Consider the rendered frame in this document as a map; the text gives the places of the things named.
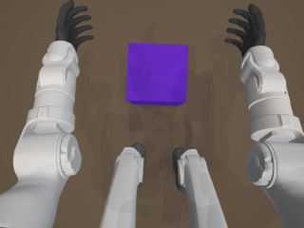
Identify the robot left forearm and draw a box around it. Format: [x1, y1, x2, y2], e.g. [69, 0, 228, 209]
[13, 40, 80, 177]

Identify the right robot upper arm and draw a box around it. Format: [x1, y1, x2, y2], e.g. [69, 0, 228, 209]
[246, 141, 304, 228]

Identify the left robot hand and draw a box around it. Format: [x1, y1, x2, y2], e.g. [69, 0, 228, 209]
[55, 0, 94, 52]

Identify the left robot upper arm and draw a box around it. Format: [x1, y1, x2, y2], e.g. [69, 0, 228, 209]
[0, 132, 82, 228]

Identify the right robot hand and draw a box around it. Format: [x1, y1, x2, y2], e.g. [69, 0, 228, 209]
[224, 4, 267, 58]

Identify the robot right forearm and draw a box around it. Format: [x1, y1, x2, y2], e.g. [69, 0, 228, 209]
[239, 46, 304, 143]

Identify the right robot foot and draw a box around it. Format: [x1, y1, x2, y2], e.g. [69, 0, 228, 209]
[172, 147, 186, 192]

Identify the carton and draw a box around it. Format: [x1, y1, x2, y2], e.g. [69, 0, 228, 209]
[126, 43, 189, 106]

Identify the left robot thigh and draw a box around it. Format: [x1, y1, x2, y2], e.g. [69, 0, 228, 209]
[99, 152, 144, 228]

